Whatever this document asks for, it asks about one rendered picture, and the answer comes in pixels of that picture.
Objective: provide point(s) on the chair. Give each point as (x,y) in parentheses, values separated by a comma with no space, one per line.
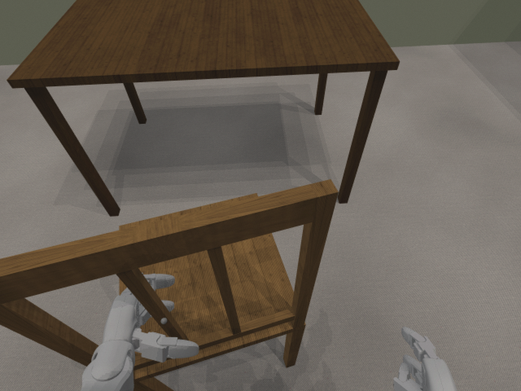
(231,288)

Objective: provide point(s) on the right robot hand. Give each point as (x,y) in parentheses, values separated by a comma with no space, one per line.
(432,375)

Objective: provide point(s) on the left robot hand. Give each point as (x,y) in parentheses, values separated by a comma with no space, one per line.
(127,313)

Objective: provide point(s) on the robot left forearm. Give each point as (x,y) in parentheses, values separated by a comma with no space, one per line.
(111,368)

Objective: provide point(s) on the table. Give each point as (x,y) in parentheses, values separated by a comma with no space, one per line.
(126,41)

